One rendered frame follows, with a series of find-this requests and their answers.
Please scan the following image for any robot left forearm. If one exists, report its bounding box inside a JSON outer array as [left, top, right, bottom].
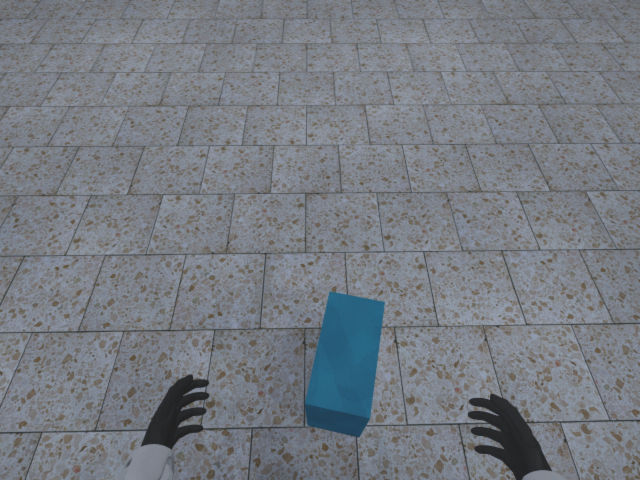
[[115, 444, 174, 480]]

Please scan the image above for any carton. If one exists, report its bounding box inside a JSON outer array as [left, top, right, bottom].
[[305, 291, 385, 437]]

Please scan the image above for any right robot hand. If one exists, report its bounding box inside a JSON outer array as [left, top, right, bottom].
[[468, 394, 552, 480]]

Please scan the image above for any left robot hand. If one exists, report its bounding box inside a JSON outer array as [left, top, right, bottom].
[[141, 374, 209, 450]]

